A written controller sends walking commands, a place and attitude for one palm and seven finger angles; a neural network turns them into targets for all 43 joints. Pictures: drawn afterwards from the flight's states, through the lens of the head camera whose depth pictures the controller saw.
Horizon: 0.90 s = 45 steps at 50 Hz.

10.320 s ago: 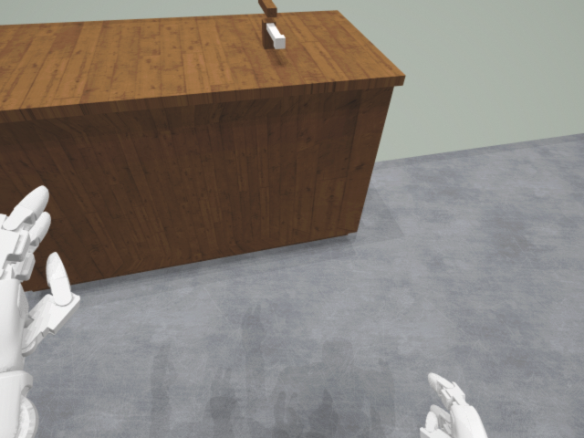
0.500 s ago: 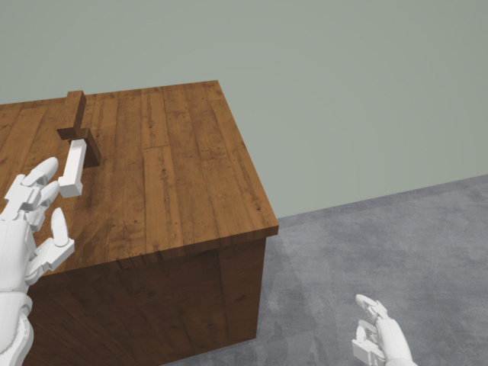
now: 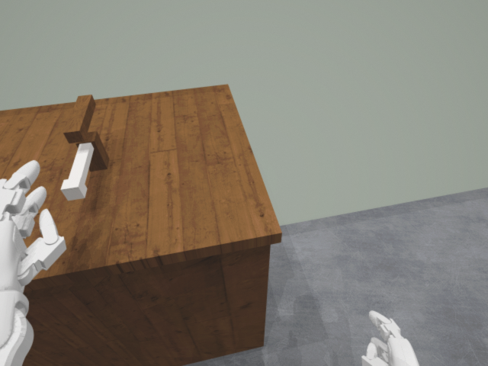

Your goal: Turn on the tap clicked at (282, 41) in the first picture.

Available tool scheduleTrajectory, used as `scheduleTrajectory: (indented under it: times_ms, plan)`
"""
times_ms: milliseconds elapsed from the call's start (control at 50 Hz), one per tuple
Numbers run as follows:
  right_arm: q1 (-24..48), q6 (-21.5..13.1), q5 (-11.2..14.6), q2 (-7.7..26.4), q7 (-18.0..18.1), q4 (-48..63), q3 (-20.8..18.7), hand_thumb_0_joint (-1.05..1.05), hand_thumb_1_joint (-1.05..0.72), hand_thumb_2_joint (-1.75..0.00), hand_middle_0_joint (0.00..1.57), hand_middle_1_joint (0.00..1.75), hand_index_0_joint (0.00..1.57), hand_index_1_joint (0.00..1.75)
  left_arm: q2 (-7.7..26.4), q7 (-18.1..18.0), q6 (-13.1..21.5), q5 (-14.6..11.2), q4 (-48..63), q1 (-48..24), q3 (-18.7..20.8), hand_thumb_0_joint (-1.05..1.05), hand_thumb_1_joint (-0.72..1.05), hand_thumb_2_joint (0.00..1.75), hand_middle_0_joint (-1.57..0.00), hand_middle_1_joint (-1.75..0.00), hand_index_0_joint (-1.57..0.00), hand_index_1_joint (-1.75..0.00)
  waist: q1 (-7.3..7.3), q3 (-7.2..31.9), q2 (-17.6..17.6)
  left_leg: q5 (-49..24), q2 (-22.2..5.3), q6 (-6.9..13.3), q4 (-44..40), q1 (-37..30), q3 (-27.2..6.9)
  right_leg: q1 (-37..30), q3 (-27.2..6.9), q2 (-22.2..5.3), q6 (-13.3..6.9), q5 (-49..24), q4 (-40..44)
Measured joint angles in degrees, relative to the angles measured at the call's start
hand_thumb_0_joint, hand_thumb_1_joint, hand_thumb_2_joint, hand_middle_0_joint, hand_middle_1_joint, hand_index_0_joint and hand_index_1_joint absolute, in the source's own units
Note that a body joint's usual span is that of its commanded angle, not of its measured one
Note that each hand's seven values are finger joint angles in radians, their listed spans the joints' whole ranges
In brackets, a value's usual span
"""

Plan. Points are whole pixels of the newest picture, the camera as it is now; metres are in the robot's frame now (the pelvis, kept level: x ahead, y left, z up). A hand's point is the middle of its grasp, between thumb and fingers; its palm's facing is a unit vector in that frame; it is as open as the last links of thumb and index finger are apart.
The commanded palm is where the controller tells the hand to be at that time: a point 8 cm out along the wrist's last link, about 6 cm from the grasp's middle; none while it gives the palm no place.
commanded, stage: turn the palm inward beside the body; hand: left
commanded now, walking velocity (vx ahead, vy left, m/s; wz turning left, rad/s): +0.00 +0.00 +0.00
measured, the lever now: (74, 189) +0.35 +0.34 +0.12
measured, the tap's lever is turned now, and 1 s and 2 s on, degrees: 0 0 0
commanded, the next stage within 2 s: reach beside the lever's end, fingers flat in 1.38 s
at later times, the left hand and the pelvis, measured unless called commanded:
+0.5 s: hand (62, 257) +0.19 +0.25 +0.16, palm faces +0.46 -0.87 -0.20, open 7.4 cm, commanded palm +0.14 +0.29 +0.18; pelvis +0.00 +0.01 +0.00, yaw +1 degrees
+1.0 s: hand (64, 283) +0.16 +0.23 +0.16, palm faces +0.50 -0.86 -0.13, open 7.4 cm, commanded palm +0.11 +0.27 +0.17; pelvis -0.02 +0.00 +0.00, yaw +2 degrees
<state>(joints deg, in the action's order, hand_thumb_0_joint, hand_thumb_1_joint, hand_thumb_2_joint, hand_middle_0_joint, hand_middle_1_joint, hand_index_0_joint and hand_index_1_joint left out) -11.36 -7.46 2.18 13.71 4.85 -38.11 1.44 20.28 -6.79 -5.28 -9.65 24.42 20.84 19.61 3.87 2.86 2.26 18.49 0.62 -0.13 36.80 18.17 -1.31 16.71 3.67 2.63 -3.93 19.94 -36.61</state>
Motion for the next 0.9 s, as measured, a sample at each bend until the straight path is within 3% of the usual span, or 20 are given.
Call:
scheduleTrajectory:
  times_ms: [180,440,900]
  plan:
    - [-0.46,-2.93,-0.45,0.31,-0.17,1.45,-0.14,0.01,-0.91,-0.90,0.21,0.30,0.20,0.30,-2.53,0.41,1.03,-0.01,4.40,3.60,-2.78,0.02,0.89,0.90,-0.20,-0.30,-0.21,-0.30,0.82,0.66,-0.72,1.16,1.09,0.72,0.45,0.24,-0.02,0.20,0.01,-1.08,0.75,1.53,-0.80]
    - [0.68,-2.17,0.04,-1.08,0.15,1.94,1.28,0.01,-0.91,-0.90,0.21,0.30,0.21,0.30,-4.06,-1.25,-4.01,-0.79,6.56,4.24,-4.21,0.02,0.89,0.90,-0.20,-0.30,-0.21,-0.30,1.09,1.07,-0.23,0.32,1.25,0.92,-0.60,-1.32,-0.15,-1.55,0.14,-1.23,1.00,0.60,0.55]
    - [0.77,-4.02,0.83,-0.29,0.83,-0.04,1.66,0.01,-0.91,-0.90,0.21,0.30,0.21,0.30,-5.99,-4.55,-7.05,-3.30,9.21,7.32,-6.88,0.02,0.90,0.90,-0.20,-0.30,-0.21,-0.30,0.75,0.31,0.82,-1.61,0.46,-0.01,-0.78,-2.14,-1.33,-2.76,1.38,-0.43,-0.02,-1.21,1.11]
